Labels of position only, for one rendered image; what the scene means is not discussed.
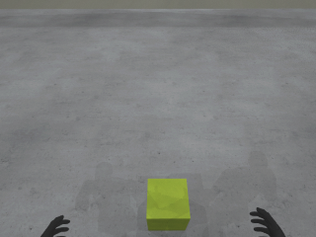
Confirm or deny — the carton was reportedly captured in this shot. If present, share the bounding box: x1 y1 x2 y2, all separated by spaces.
146 179 191 231

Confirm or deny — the right robot hand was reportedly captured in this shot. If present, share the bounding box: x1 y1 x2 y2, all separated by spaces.
250 207 285 237

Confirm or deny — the left robot hand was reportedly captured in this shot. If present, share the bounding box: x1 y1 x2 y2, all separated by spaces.
40 215 70 237

